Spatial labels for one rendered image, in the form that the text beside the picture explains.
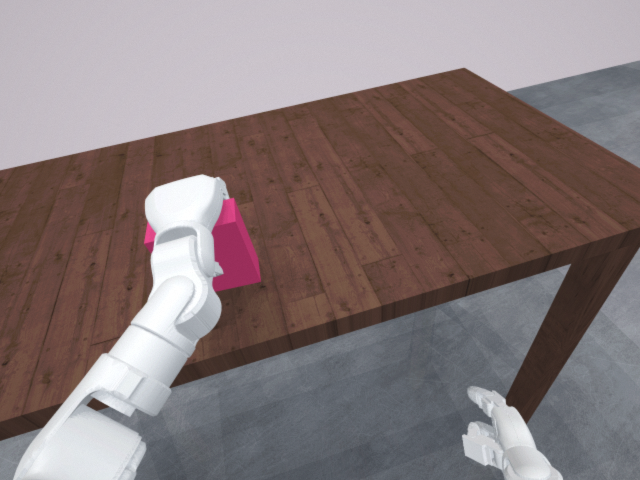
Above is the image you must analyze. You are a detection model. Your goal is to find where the sponge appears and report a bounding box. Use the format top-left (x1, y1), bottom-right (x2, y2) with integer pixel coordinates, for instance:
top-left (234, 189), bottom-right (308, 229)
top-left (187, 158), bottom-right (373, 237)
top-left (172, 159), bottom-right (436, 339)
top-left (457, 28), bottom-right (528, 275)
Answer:
top-left (144, 198), bottom-right (261, 292)

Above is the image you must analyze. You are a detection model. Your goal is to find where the table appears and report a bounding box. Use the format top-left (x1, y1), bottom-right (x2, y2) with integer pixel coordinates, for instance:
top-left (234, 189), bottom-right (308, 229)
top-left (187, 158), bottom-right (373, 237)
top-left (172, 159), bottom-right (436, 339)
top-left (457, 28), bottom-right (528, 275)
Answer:
top-left (0, 68), bottom-right (640, 441)

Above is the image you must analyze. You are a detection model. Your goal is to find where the left robot upper arm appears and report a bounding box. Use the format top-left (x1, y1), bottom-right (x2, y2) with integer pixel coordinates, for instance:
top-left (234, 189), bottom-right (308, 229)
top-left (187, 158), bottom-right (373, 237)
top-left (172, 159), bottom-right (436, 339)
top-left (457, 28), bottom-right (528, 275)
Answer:
top-left (21, 404), bottom-right (146, 480)

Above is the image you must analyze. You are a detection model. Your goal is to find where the right robot hand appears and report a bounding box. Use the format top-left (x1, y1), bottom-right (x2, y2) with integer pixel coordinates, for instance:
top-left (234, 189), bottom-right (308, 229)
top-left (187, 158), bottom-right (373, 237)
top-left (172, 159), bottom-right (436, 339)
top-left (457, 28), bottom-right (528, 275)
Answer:
top-left (462, 386), bottom-right (537, 472)

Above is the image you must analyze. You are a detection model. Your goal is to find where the robot left forearm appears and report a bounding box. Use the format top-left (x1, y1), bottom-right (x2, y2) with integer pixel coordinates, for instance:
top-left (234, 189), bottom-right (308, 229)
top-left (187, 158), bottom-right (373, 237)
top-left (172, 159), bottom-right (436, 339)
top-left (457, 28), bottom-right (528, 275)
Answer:
top-left (13, 221), bottom-right (222, 480)

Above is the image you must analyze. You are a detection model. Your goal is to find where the robot right forearm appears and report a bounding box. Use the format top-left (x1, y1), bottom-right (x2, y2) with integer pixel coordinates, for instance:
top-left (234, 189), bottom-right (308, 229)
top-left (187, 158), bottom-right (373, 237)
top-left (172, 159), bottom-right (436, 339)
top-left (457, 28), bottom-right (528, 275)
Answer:
top-left (502, 446), bottom-right (563, 480)

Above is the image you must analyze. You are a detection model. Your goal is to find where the left robot hand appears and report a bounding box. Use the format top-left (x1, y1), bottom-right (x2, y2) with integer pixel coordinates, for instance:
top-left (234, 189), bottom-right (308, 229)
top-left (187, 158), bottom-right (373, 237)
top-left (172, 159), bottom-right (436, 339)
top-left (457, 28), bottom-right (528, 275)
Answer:
top-left (145, 174), bottom-right (230, 277)

